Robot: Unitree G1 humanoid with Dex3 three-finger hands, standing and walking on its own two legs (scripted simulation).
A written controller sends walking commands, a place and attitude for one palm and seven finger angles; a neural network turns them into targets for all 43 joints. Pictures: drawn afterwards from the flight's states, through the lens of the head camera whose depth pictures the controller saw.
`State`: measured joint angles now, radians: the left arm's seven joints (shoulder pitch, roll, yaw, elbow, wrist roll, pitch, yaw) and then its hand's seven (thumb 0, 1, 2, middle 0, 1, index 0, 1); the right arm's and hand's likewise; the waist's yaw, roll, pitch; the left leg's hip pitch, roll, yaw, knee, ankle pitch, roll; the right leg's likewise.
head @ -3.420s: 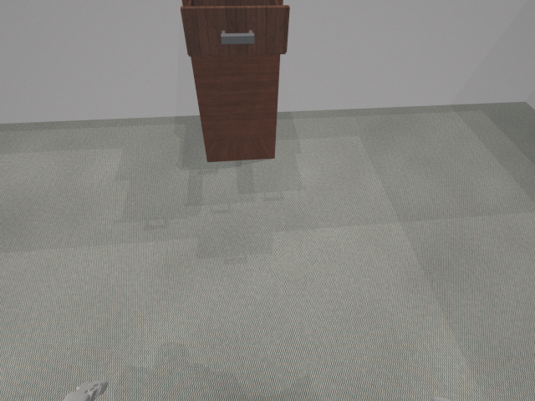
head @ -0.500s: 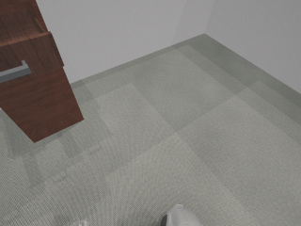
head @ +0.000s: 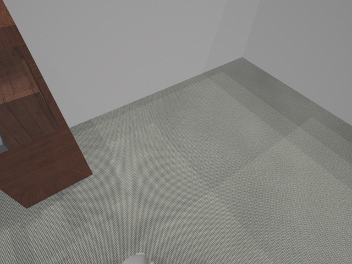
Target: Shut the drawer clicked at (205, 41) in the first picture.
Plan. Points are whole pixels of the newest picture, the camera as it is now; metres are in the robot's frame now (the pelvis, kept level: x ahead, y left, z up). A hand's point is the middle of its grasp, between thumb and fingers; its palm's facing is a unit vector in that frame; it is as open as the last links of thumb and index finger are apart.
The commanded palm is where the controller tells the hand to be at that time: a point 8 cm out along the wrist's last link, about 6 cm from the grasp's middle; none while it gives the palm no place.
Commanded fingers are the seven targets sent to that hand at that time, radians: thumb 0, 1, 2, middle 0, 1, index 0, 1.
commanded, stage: turn to face it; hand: left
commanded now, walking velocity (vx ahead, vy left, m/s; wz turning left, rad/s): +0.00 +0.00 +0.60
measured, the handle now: out of the picture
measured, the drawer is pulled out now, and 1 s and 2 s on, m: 0.29 0.29 0.29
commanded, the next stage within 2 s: take the last steps up to it in 0.98 s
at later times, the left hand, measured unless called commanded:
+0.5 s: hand out of the picture +0.09 +0.24 -0.15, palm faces +0.26 -0.93 -0.26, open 7.3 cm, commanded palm none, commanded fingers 0.00 0.90 0.90 -0.20 -0.30 -0.20 -0.30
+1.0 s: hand out of the picture -0.02 +0.14 -0.14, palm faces +0.53 -0.80 -0.27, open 7.3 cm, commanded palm none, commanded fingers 0.00 0.90 0.90 -0.20 -0.30 -0.20 -0.30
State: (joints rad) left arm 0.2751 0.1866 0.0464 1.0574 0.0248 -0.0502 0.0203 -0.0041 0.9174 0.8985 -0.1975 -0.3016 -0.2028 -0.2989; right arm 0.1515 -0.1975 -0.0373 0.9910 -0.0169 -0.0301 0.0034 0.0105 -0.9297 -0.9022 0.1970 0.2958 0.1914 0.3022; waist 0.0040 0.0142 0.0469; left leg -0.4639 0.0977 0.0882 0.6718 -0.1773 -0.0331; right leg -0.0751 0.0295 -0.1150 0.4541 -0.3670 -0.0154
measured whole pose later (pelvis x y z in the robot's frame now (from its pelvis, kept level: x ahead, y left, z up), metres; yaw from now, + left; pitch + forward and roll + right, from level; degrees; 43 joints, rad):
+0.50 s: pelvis +0.04 +0.01 +0.01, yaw +14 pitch +2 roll -2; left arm 0.15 0.23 0.09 0.94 0.02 0.05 0.02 0.00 0.91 0.90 -0.20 -0.30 -0.20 -0.30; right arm 0.25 -0.19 -0.06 0.95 -0.03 0.03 0.01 0.01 -0.91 -0.90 0.20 0.30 0.20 0.30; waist -0.04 0.01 0.04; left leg -0.36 -0.08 -0.08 0.43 -0.10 0.07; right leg -0.43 -0.03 0.01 0.90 -0.40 0.08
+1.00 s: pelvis +0.04 -0.05 +0.01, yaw +31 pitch -1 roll +3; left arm 0.26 0.16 0.03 0.93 0.03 0.00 0.02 0.00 0.91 0.90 -0.20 -0.30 -0.21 -0.30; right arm 0.15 -0.27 -0.08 0.96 -0.02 0.09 0.02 0.01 -0.91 -0.90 0.20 0.30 0.19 0.30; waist 0.01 0.02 0.08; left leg -0.41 0.04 0.00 0.94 -0.43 -0.08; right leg -0.18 -0.10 -0.18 0.51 -0.31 -0.02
